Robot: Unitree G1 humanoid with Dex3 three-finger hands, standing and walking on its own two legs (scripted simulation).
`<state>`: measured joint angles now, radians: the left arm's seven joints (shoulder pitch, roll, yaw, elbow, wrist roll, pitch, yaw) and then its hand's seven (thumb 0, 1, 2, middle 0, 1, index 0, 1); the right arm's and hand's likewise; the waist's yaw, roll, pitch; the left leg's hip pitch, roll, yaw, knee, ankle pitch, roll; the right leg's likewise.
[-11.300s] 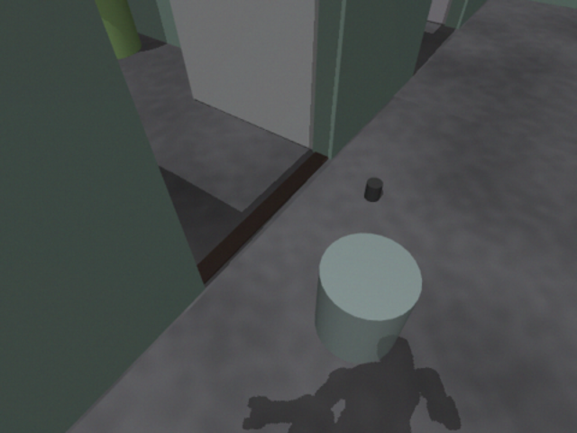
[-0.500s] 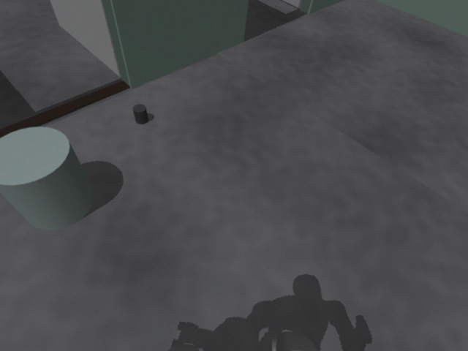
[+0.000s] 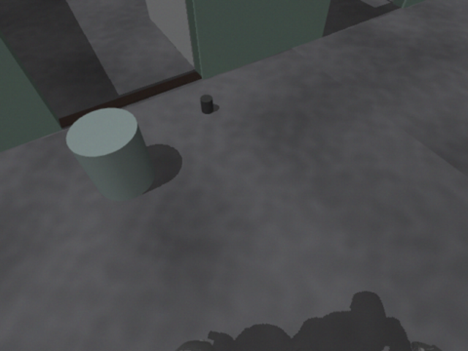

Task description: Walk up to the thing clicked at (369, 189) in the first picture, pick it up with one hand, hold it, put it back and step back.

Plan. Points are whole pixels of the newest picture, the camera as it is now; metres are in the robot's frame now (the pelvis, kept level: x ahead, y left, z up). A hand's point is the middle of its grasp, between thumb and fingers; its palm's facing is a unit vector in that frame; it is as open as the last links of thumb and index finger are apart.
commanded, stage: walk up
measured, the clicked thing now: (206, 104) +1.51 +0.29 -0.70
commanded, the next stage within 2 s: stand in 0.60 s
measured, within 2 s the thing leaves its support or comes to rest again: neither
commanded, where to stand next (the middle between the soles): +0.07 -0.02 m, yaw +3 degrees
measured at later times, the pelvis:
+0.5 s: pelvis +0.01 -0.01 +0.02, yaw +5 degrees
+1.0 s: pelvis +0.02 -0.01 +0.04, yaw +2 degrees
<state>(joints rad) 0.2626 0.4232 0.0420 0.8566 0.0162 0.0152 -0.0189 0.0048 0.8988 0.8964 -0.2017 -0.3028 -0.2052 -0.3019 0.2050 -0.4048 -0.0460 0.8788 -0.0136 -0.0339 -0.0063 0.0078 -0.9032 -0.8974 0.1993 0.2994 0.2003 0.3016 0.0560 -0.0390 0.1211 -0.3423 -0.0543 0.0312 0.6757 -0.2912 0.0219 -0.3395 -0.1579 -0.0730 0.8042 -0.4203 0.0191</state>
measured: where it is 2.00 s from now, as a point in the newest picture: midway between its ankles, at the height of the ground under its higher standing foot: outside the picture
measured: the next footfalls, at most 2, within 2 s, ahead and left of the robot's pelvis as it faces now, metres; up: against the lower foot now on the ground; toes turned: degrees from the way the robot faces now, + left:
none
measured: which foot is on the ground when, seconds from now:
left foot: down 0.00-1.00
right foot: down 0.00-1.00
